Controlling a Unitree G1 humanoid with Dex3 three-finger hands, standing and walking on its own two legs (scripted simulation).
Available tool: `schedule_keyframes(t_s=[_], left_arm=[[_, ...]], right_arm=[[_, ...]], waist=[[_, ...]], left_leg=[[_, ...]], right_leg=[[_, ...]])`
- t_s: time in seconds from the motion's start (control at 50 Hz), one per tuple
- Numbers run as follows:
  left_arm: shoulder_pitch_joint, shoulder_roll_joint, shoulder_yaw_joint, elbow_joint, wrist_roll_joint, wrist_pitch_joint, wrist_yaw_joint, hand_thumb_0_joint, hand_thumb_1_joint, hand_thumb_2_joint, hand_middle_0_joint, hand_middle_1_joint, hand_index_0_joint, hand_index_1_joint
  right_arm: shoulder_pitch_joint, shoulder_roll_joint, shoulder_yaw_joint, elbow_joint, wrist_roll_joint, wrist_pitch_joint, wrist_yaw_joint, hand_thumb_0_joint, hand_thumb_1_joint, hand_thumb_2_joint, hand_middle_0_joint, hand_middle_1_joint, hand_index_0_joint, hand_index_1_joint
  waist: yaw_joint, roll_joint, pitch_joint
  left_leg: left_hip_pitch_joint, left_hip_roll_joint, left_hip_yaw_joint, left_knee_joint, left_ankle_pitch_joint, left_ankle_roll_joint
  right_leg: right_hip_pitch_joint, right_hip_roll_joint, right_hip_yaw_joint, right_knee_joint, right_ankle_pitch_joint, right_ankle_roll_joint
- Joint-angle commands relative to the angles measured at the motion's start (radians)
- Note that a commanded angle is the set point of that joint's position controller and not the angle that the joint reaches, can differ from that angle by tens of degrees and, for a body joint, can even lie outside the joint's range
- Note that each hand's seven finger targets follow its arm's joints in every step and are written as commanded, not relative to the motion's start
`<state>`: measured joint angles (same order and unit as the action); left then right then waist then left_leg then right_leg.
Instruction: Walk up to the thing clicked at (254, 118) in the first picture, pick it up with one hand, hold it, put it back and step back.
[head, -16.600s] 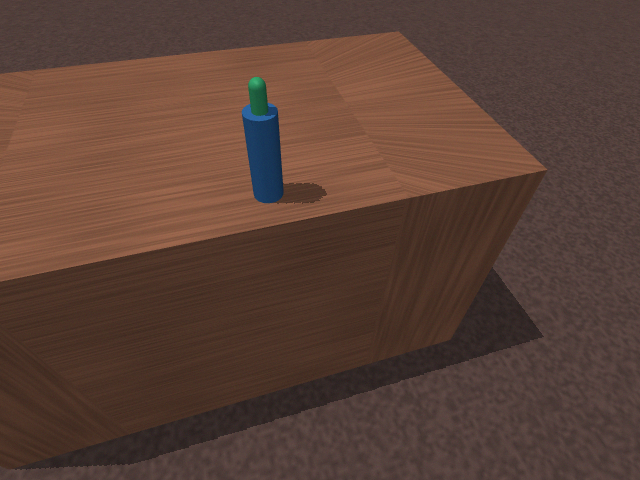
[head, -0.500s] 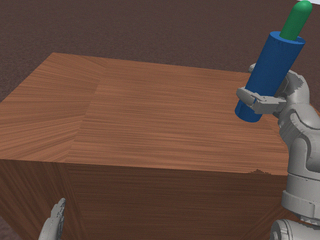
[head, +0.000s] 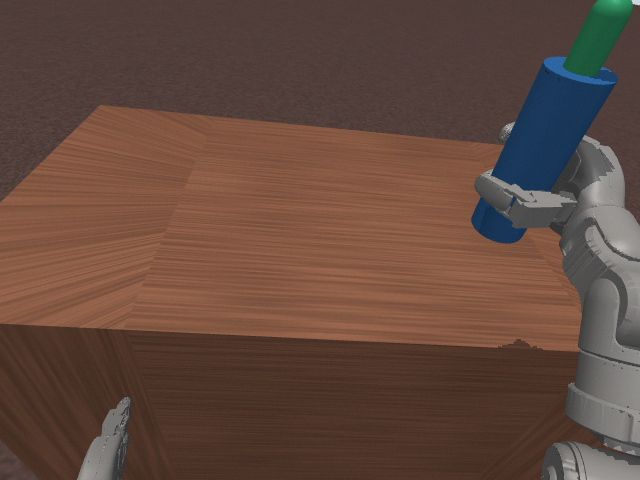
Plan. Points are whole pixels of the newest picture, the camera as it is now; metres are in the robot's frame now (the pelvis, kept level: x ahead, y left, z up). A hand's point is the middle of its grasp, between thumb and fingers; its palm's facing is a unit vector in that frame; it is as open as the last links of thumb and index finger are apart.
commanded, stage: hold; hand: right
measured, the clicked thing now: (545, 135) +0.34 -0.17 +0.34
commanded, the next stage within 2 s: crouch in 1.44 s
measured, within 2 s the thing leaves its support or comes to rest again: neither
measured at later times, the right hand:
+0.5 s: hand (513, 183) +0.34 -0.16 +0.28, palm faces +0.12 +0.99 -0.01, open 8.6 cm
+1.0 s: hand (512, 187) +0.34 -0.16 +0.28, palm faces +0.11 +0.99 -0.01, open 8.6 cm
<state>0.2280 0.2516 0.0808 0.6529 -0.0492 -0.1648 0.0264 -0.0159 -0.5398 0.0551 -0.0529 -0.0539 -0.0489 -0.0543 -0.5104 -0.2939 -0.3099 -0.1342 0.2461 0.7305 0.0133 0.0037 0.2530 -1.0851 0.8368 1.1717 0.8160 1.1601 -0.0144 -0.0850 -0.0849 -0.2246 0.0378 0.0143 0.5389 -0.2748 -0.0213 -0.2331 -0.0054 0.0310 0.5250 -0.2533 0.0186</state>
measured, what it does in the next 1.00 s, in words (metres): stands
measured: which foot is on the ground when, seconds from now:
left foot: down 0.00-1.00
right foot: down 0.00-1.00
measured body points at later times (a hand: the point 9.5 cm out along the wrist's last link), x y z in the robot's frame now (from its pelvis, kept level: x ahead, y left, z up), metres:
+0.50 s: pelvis +0.00 +0.00 +0.00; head -0.05 +0.04 +0.45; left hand +0.17 +0.26 -0.08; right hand +0.33 -0.22 +0.28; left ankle +0.01 +0.13 -0.73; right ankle +0.02 -0.13 -0.73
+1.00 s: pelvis +0.00 +0.00 +0.00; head -0.05 +0.04 +0.45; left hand +0.17 +0.26 -0.08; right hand +0.32 -0.21 +0.28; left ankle +0.01 +0.13 -0.73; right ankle +0.02 -0.13 -0.73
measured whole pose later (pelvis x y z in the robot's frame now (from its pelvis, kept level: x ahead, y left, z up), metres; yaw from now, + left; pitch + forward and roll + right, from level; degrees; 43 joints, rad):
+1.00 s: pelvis +0.00 +0.00 +0.00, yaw +0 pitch -3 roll +0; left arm 0.23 0.25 0.09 0.66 -0.05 -0.16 0.03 -0.02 -0.53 0.05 -0.05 -0.06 -0.05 -0.05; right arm -0.49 -0.29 -0.31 -0.13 0.25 0.72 0.02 0.00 0.27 -1.11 0.84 1.18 0.82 1.17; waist -0.01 -0.09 -0.08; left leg -0.22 0.03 0.02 0.54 -0.27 -0.02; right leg -0.23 -0.01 0.03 0.52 -0.25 0.02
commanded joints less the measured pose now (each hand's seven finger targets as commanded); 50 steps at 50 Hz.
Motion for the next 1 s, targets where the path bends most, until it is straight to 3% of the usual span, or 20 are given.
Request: schedule_keyframes(t_s=[0.0, 0.02, 0.04, 0.06, 0.12, 0.14, 0.28, 0.32, 0.36, 0.4, 0.42, 0.44, 0.54, 0.66, 0.7, 0.76, 0.82, 0.92, 0.96, 0.98], left_arm=[[-0.152, 0.118, 0.032, -0.164, -0.007, -0.059, 0.007, 0.000, -0.546, 0.049, -0.048, -0.050, -0.047, -0.050], [-0.160, 0.135, 0.045, -0.171, -0.008, -0.061, 0.007, 0.000, -0.545, 0.048, -0.046, -0.049, -0.046, -0.049], [-0.145, 0.130, 0.037, -0.159, -0.004, -0.058, 0.005, 0.000, -0.553, 0.053, -0.048, -0.049, -0.045, -0.052], [-0.160, 0.112, 0.022, -0.168, -0.007, -0.060, 0.004, 0.000, -0.551, 0.052, -0.047, -0.048, -0.044, -0.050], [-0.137, 0.127, 0.038, -0.170, -0.005, -0.061, 0.009, 0.000, -0.554, 0.055, -0.046, -0.047, -0.043, -0.051], [-0.155, 0.114, 0.021, -0.170, -0.007, -0.062, 0.008, 0.000, -0.556, 0.056, -0.046, -0.048, -0.042, -0.052], [-0.145, 0.110, 0.021, -0.163, -0.005, -0.057, 0.003, 0.000, -0.548, 0.052, -0.046, -0.048, -0.045, -0.049], [-0.151, 0.145, 0.055, -0.183, -0.004, -0.058, 0.008, 0.000, -0.543, 0.048, -0.047, -0.050, -0.047, -0.049], [-0.149, 0.114, 0.027, -0.183, -0.006, -0.054, 0.003, 0.000, -0.547, 0.051, -0.047, -0.049, -0.046, -0.050], [-0.153, 0.119, 0.033, -0.186, -0.005, -0.054, 0.008, 0.000, -0.548, 0.053, -0.047, -0.049, -0.045, -0.050], [-0.144, 0.106, 0.019, -0.176, -0.005, -0.054, 0.006, 0.000, -0.551, 0.055, -0.047, -0.050, -0.044, -0.052], [-0.155, 0.101, 0.018, -0.165, -0.006, -0.054, 0.006, 0.000, -0.547, 0.053, -0.046, -0.051, -0.046, -0.051], [-0.157, 0.132, 0.046, -0.165, -0.004, -0.058, 0.007, 0.000, -0.540, 0.047, -0.047, -0.051, -0.048, -0.049], [-0.147, 0.126, 0.038, -0.155, -0.002, -0.058, 0.009, 0.000, -0.544, 0.051, -0.048, -0.053, -0.048, -0.052], [-0.166, 0.142, 0.053, -0.173, -0.005, -0.064, 0.011, 0.000, -0.545, 0.049, -0.048, -0.050, -0.047, -0.050], [-0.155, 0.108, 0.022, -0.138, -0.004, -0.059, 0.007, 0.000, -0.547, 0.052, -0.047, -0.050, -0.046, -0.051], [-0.166, 0.128, 0.045, -0.164, -0.003, -0.064, 0.010, 0.000, -0.544, 0.051, -0.046, -0.049, -0.046, -0.049], [-0.162, 0.120, 0.036, -0.177, -0.003, -0.062, 0.009, 0.000, -0.547, 0.053, -0.048, -0.052, -0.047, -0.052], [-0.169, 0.101, 0.018, -0.147, -0.003, -0.058, 0.006, 0.000, -0.542, 0.049, -0.047, -0.052, -0.048, -0.050], [-0.179, 0.115, 0.030, -0.163, -0.004, -0.062, 0.008, 0.000, -0.540, 0.048, -0.047, -0.051, -0.048, -0.049]], right_arm=[[-0.431, -0.188, -0.054, -0.184, 0.008, -0.053, 0.003, 0.000, -0.278, -1.327, 1.310, 1.448, 1.351, 1.448], [-0.432, -0.212, -0.077, -0.179, 0.010, -0.048, 0.001, 0.000, -0.283, -1.336, 1.322, 1.461, 1.363, 1.461], [-0.446, -0.209, -0.065, -0.171, 0.002, -0.047, 0.001, 0.000, -0.281, -1.342, 1.320, 1.462, 1.361, 1.462], [-0.463, -0.194, -0.052, -0.173, 0.005, -0.048, 0.003, 0.000, -0.287, -1.341, 1.327, 1.465, 1.368, 1.465], [-0.479, -0.209, -0.065, -0.149, 0.004, -0.050, -0.001, 0.000, -0.281, -1.327, 1.315, 1.450, 1.355, 1.450], [-0.458, -0.199, -0.064, -0.137, 0.006, -0.048, 0.000, 0.000, -0.290, -1.332, 1.322, 1.456, 1.361, 1.456], [-0.433, -0.191, -0.059, -0.172, 0.000, -0.057, -0.001, 0.000, -0.250, -1.331, 1.310, 1.455, 1.353, 1.455], [-0.426, -0.211, -0.081, -0.177, 0.002, -0.060, -0.003, 0.000, -0.272, -1.337, 1.318, 1.460, 1.360, 1.460], [-0.441, -0.209, -0.072, -0.230, 0.004, -0.070, -0.003, 0.000, -0.279, -1.330, 1.315, 1.452, 1.356, 1.452], [-0.423, -0.207, -0.077, -0.203, 0.003, -0.066, -0.007, 0.000, -0.268, -1.333, 1.317, 1.457, 1.358, 1.457], [-0.439, -0.198, -0.058, -0.203, 0.001, -0.066, -0.005, 0.000, -0.264, -1.328, 1.310, 1.450, 1.351, 1.450], [-0.422, -0.184, -0.054, -0.182, 0.003, -0.065, -0.003, 0.000, -0.264, -1.338, 1.320, 1.463, 1.362, 1.463], [-0.446, -0.206, -0.058, -0.235, 0.002, -0.074, 0.001, 0.000, -0.263, -1.333, 1.315, 1.457, 1.357, 1.457], [-0.414, -0.195, -0.052, -0.173, 0.003, -0.070, 0.007, 0.000, -0.245, -1.342, 1.311, 1.463, 1.355, 1.463], [-0.409, -0.184, -0.053, -0.164, 0.008, -0.063, 0.007, 0.000, -0.241, -1.340, 1.311, 1.462, 1.356, 1.462], [-0.424, -0.199, -0.055, -0.173, 0.005, -0.070, 0.006, 0.000, -0.251, -1.349, 1.323, 1.473, 1.367, 1.473], [-0.440, -0.210, -0.068, -0.194, 0.003, -0.078, -0.002, 0.000, -0.247, -1.341, 1.321, 1.467, 1.365, 1.467], [-0.414, -0.199, -0.065, -0.185, 0.002, -0.085, -0.005, 0.000, -0.263, -1.342, 1.319, 1.464, 1.362, 1.464], [-0.430, -0.213, -0.070, -0.200, 0.002, -0.086, -0.005, 0.000, -0.266, -1.347, 1.328, 1.472, 1.371, 1.472], [-0.453, -0.211, -0.063, -0.228, 0.001, -0.083, -0.005, 0.000, -0.263, -1.331, 1.316, 1.457, 1.358, 1.457]], waist=[[-0.002, 0.083, -0.182], [-0.010, 0.081, -0.175], [0.001, 0.085, -0.186], [-0.012, 0.074, -0.170], [0.006, 0.105, -0.182], [-0.007, 0.117, -0.169], [-0.009, 0.085, -0.173], [-0.005, 0.105, -0.186], [-0.014, 0.078, -0.179], [-0.014, 0.111, -0.177], [0.000, 0.095, -0.168], [-0.006, 0.086, -0.157], [-0.005, 0.058, -0.172], [0.010, 0.104, -0.150], [0.004, 0.103, -0.164], [-0.010, 0.087, -0.147], [-0.007, 0.084, -0.182], [-0.004, 0.116, -0.162], [-0.018, 0.072, -0.146], [-0.011, 0.066, -0.160]], left_leg=[[0.002, -0.038, 0.053, -0.092, 0.166, 0.015], [0.003, -0.038, 0.055, -0.093, 0.155, 0.017], [-0.001, -0.040, 0.056, -0.091, 0.167, 0.018], [0.001, -0.040, 0.059, -0.089, 0.161, 0.019], [0.002, -0.038, 0.055, -0.095, 0.172, 0.015], [0.001, -0.037, 0.054, -0.096, 0.165, 0.014], [0.002, -0.033, 0.047, -0.098, 0.157, 0.016], [0.010, -0.035, 0.050, -0.099, 0.160, 0.016], [0.012, -0.031, 0.048, -0.097, 0.163, 0.017], [0.008, -0.034, 0.048, -0.100, 0.153, 0.015], [-0.003, -0.032, 0.044, -0.103, 0.149, 0.014], [-0.005, -0.034, 0.045, -0.100, 0.148, 0.015], [-0.003, -0.036, 0.049, -0.099, 0.124, 0.020], [-0.017, -0.033, 0.045, -0.111, 0.110, 0.013], [-0.009, -0.034, 0.047, -0.108, 0.125, 0.013], [-0.007, -0.032, 0.047, -0.106, 0.132, 0.016], [0.009, -0.031, 0.047, -0.100, 0.152, 0.014], [-0.003, -0.036, 0.049, -0.109, 0.111, 0.014], [-0.001, -0.031, 0.044, -0.107, 0.113, 0.015], [-0.004, -0.032, 0.043, -0.106, 0.104, 0.016]], right_leg=[[0.109, 0.018, -0.027, -0.067, 0.167, -0.029], [0.098, 0.017, -0.026, -0.070, 0.159, -0.027], [0.107, 0.015, -0.024, -0.071, 0.172, -0.024], [0.099, 0.013, -0.022, -0.074, 0.169, -0.024], [0.111, 0.018, -0.027, -0.068, 0.172, -0.031], [0.101, 0.018, -0.029, -0.069, 0.165, -0.032], [0.098, 0.024, -0.035, -0.068, 0.155, -0.032], [0.106, 0.020, -0.032, -0.069, 0.161, -0.031], [0.101, 0.024, -0.036, -0.063, 0.163, -0.030], [0.098, 0.021, -0.034, -0.066, 0.151, -0.032], [0.099, 0.024, -0.036, -0.068, 0.142, -0.033], [0.096, 0.023, -0.034, -0.070, 0.139, -0.033], [0.097, 0.020, -0.033, -0.077, 0.120, -0.028], [0.087, 0.025, -0.033, -0.074, 0.100, -0.034], [0.100, 0.021, -0.031, -0.076, 0.114, -0.033], [0.086, 0.026, -0.032, -0.074, 0.125, -0.032], [0.099, 0.025, -0.033, -0.068, 0.141, -0.032], [0.088, 0.021, -0.031, -0.077, 0.104, -0.033], [0.075, 0.026, -0.036, -0.074, 0.106, -0.031], [0.086, 0.024, -0.036, -0.075, 0.097, -0.031]])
